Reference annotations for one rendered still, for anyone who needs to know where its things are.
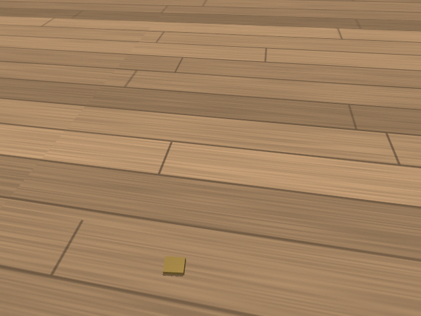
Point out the small box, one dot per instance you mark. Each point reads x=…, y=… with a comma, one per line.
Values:
x=174, y=265

